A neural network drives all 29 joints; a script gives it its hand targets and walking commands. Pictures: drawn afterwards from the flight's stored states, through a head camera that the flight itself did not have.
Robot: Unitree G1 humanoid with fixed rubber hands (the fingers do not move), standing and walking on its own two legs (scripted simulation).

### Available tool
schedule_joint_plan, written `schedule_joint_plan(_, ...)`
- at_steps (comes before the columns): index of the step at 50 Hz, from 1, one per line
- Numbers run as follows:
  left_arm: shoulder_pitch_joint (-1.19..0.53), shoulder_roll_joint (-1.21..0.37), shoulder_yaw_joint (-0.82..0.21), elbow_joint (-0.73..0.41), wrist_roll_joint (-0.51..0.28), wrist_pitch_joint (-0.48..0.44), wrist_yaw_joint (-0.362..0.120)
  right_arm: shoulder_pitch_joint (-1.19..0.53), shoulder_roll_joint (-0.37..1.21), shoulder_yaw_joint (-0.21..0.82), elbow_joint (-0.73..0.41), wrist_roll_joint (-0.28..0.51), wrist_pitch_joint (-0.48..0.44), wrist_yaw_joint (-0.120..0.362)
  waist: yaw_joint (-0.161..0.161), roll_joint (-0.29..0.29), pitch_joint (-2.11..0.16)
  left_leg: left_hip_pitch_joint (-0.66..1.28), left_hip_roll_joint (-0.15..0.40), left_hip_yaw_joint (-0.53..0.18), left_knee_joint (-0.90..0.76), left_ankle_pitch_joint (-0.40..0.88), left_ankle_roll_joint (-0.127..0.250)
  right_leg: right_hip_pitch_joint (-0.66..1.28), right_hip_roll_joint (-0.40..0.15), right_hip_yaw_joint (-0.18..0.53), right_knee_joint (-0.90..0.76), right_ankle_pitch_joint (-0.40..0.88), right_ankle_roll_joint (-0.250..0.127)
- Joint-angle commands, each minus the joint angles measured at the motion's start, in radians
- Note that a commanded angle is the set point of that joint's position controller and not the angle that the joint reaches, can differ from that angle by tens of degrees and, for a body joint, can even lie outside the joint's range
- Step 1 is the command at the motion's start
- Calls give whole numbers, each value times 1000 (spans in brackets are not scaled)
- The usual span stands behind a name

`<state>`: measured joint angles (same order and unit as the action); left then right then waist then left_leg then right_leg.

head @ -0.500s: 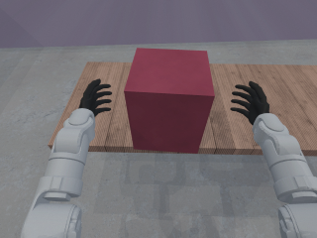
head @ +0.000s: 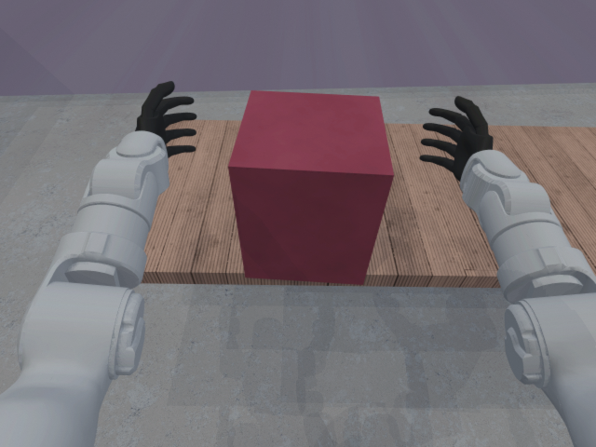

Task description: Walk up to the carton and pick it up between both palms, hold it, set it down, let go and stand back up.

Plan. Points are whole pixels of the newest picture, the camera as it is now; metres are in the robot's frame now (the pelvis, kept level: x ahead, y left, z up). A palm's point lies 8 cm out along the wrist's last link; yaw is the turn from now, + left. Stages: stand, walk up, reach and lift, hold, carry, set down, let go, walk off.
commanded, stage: reach and lift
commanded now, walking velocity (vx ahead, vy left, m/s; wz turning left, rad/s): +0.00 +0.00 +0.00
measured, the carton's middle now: (309, 191) +0.53 -0.07 +0.06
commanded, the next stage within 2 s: none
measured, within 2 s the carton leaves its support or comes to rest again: neither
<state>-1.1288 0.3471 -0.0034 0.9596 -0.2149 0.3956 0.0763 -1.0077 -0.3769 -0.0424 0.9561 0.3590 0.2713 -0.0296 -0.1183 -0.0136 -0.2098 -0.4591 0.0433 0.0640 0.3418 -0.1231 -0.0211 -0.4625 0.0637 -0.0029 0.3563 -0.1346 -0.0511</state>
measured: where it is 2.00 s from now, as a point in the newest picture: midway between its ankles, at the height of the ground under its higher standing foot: outside the picture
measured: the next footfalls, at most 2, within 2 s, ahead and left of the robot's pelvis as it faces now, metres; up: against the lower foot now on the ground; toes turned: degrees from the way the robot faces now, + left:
none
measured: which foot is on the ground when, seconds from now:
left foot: down 0.00-1.00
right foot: down 0.00-1.00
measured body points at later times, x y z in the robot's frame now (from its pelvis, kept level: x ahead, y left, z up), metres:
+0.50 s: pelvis +0.00 +0.00 +0.00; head +0.06 +0.02 +0.44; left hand +0.52 +0.14 +0.19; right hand +0.46 -0.25 +0.19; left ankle +0.01 +0.13 -0.74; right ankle +0.01 -0.08 -0.74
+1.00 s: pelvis +0.01 -0.01 -0.01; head +0.10 +0.01 +0.43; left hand +0.53 +0.13 +0.10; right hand +0.47 -0.24 +0.10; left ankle +0.01 +0.13 -0.74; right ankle +0.01 -0.08 -0.74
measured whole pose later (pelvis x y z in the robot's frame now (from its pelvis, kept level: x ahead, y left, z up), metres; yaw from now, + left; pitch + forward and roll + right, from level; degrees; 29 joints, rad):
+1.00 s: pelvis +0.01 -0.01 -0.01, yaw +1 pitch +25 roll +1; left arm -1.20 0.29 0.00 1.43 -0.19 -0.10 0.06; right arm -1.03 -0.24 -0.14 1.20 0.16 -0.04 -0.05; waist -0.14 -0.01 -0.28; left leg -0.69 0.03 0.02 0.37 -0.12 -0.04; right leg -0.71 0.06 -0.04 0.40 -0.14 -0.05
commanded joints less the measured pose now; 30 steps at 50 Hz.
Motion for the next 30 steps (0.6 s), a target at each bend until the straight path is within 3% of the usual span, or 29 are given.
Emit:
schedule_joint_plan(1,-603,122,-16,-39,-36,-54,-3,-603,-243,-76,-89,-44,-36,0,-37,32,-598,449,-3,-100,44,103,28,75,-48,-16,4,501,151)
schedule_joint_plan(4,-675,156,-24,112,-52,-86,1,-666,-203,-54,37,-53,-21,1,-21,-6,-482,330,-5,-99,14,-45,46,77,-67,-1,-2,367,150)
schedule_joint_plan(5,-734,160,-43,107,-72,-100,6,-726,-223,-60,7,-53,-25,0,-17,3,-529,306,-4,-105,20,-54,47,84,-68,3,6,352,148)
schedule_joint_plan(6,-756,162,-51,146,-63,-107,16,-734,-219,-84,56,-71,-23,-1,-18,26,-538,320,0,-101,21,-63,39,41,-64,-2,1,332,139)
schedule_joint_plan(7,-760,152,-73,159,-83,-110,21,-754,-231,-82,25,-70,-28,-2,-29,15,-553,310,-3,-113,31,-51,41,43,-61,-6,3,327,131)
schedule_joint_plan(8,-786,156,-70,115,-81,-118,30,-767,-230,-87,6,-70,-32,-6,-21,42,-607,333,-8,-103,43,-17,30,41,-54,-16,10,342,117)
schedule_joint_plan(9,-843,148,-92,154,-106,-114,34,-818,-230,-120,38,-83,-26,-8,-46,43,-612,348,-2,-112,45,-6,23,4,-47,-33,7,346,115)
schedule_joint_plan(11,-870,116,-132,164,-134,-113,45,-814,-238,-129,82,-86,-26,-3,-60,110,-665,420,5,-129,72,57,5,-62,-43,-42,6,349,103)
schedule_joint_plan(12,-826,105,-140,164,-130,-109,43,-773,-236,-108,102,-79,-21,2,-66,95,-671,461,12,-130,88,108,-2,-74,-36,-55,2,380,102)
schedule_joint_plan(13,-865,128,-107,175,-121,-117,39,-789,-223,-113,96,-87,-17,3,-49,95,-692,439,9,-129,83,90,2,-46,-47,-43,0,383,108)
schedule_joint_plan(14,-817,132,-109,202,-118,-116,35,-770,-219,-85,96,-79,-16,3,-52,57,-715,431,8,-132,76,101,14,4,-48,-39,3,424,121)
schedule_joint_plan(15,-817,126,-103,219,-112,-120,29,-788,-224,-83,110,-65,-17,4,-45,58,-703,422,5,-128,69,108,8,7,-44,-50,5,452,119)
schedule_joint_plan(16,-780,164,-60,256,-93,-126,20,-774,-207,-64,88,-76,-23,-2,-27,17,-657,367,-9,-119,68,109,17,68,-52,-39,11,512,136)
schedule_joint_plan(19,-741,185,-36,316,-49,-154,0,-729,-160,-23,129,-47,-29,-9,-10,18,-581,223,-20,-121,17,80,42,219,-76,8,38,596,165)
schedule_joint_plan(20,-683,182,-5,309,-17,-167,-3,-676,-143,-5,143,-54,-31,-13,-16,2,-563,226,-26,-112,11,101,46,271,-70,8,39,643,169)
schedule_joint_plan(21,-761,181,-15,282,-22,-183,-7,-712,-173,-66,150,-77,-40,-16,-29,60,-583,223,-25,-109,-12,71,32,223,-73,3,30,599,159)
schedule_joint_plan(22,-691,132,-46,226,-22,-198,0,-644,-157,-51,110,-76,-63,-17,-47,94,-635,284,-18,-122,9,141,21,209,-71,-2,31,597,146)
schedule_joint_plan(24,-706,102,-70,193,-36,-222,10,-644,-136,-67,109,-84,-84,-14,-53,121,-659,376,-8,-121,44,179,-1,81,-59,-26,10,541,123)
schedule_joint_plan(26,-739,57,-96,61,-49,-247,25,-657,-199,-136,22,-112,-131,-8,-78,196,-795,559,9,-142,87,302,-36,-42,-38,-66,-5,515,106)
schedule_joint_plan(27,-751,27,-105,56,-53,-248,33,-659,-209,-174,33,-138,-149,-9,-103,223,-826,640,23,-147,117,357,-53,-133,-23,-92,-15,486,91)
schedule_joint_plan(28,-724,12,-101,2,-51,-250,40,-626,-214,-183,25,-147,-166,-6,-93,246,-847,695,28,-153,153,423,-69,-174,-20,-88,-26,475,74)
schedule_joint_plan(29,-734,48,-77,80,-53,-252,26,-661,-196,-170,53,-151,-158,-8,-67,198,-783,649,32,-135,158,357,-63,-171,-30,-80,-49,409,74)
schedule_joint_plan(30,-686,79,-59,77,-32,-259,17,-638,-169,-124,25,-140,-157,-7,-58,162,-776,601,21,-125,146,297,-46,-101,-42,-59,-33,440,96)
